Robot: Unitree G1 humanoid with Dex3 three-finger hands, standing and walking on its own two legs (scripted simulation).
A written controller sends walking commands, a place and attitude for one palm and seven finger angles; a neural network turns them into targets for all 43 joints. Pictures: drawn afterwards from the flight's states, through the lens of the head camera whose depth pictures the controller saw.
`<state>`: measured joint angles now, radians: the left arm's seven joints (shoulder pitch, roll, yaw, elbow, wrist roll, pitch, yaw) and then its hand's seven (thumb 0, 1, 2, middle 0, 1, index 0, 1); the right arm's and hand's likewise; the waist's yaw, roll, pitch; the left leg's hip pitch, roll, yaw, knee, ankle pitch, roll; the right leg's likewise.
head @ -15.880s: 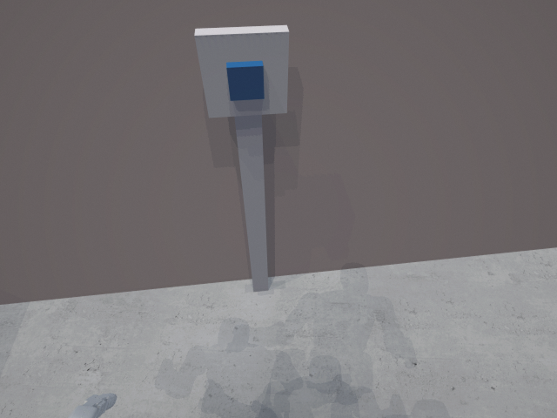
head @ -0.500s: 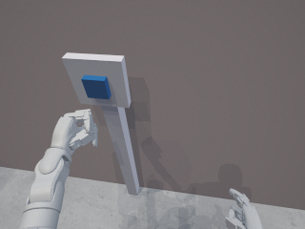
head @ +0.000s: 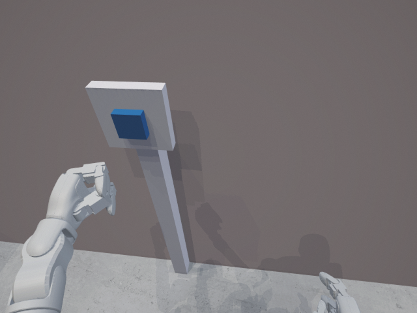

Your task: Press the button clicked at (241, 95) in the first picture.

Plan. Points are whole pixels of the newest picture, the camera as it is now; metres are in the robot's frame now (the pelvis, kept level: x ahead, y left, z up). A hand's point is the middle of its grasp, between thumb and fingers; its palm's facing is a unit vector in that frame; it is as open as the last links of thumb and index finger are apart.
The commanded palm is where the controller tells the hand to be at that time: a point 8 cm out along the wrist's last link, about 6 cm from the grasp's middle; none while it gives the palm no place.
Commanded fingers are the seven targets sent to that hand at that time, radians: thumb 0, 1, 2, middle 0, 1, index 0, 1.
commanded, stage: draw the hand back to the body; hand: left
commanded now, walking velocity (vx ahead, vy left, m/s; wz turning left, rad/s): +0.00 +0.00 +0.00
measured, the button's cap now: (131, 123) +0.47 +0.20 +0.15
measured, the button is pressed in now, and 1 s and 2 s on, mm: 0 0 0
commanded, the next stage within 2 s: step back with the hand held close in 1.10 s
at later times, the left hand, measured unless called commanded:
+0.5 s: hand (65, 216) +0.22 +0.23 +0.16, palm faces +0.35 -0.89 -0.30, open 3.1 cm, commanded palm +0.17 +0.28 +0.17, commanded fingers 0.00 0.90 0.90 -1.30 -1.50 -1.30 -1.50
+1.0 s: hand (39, 232) +0.19 +0.25 +0.16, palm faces +0.42 -0.83 -0.37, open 3.1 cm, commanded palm +0.14 +0.29 +0.18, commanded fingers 0.00 0.90 0.90 -1.30 -1.50 -1.30 -1.50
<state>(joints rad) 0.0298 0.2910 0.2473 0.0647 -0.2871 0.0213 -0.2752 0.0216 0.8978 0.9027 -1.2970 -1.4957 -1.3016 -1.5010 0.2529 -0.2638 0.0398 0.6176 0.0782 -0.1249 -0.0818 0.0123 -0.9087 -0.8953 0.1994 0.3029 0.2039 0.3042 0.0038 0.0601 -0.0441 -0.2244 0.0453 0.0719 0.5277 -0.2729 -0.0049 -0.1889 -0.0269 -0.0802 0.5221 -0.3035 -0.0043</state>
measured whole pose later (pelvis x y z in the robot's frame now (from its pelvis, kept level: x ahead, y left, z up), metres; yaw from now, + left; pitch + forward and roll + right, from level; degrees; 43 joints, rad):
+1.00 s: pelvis +0.01 +0.02 +0.01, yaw +0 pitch -4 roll -1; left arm 0.55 0.30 0.27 -0.49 -0.06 -0.09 0.12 0.02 0.89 0.90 -1.30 -1.50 -1.31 -1.50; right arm 0.19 -0.22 0.01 0.61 0.01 -0.10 -0.06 0.01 -0.91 -0.90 0.20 0.30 0.20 0.30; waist 0.07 0.07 0.01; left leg -0.11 0.03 0.08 0.45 -0.26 0.01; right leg -0.06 -0.04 -0.07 0.40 -0.26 0.02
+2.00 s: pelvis -0.10 +0.05 -0.02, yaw -1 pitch -2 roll -2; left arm 0.57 0.35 0.34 -0.65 -0.03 -0.20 0.17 0.02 0.89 0.90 -1.31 -1.50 -1.31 -1.50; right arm 0.21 -0.21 0.02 0.56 0.00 -0.07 -0.06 0.01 -0.91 -0.89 0.20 0.30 0.21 0.30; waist 0.01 0.00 0.07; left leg -0.45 0.01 0.06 0.67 -0.21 0.06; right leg -0.41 -0.03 -0.03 0.65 -0.27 0.03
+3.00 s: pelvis -0.29 +0.08 -0.01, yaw -2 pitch -3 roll -1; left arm 0.55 0.36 0.34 -0.57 0.00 -0.20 0.16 0.02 0.89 0.90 -1.31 -1.50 -1.31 -1.50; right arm 0.26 -0.18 -0.01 0.63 -0.01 -0.12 -0.07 0.01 -0.91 -0.90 0.20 0.30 0.20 0.30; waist -0.03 -0.06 -0.02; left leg -0.27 0.00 0.02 0.61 -0.30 0.04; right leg -0.50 0.00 -0.02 1.03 -0.43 0.00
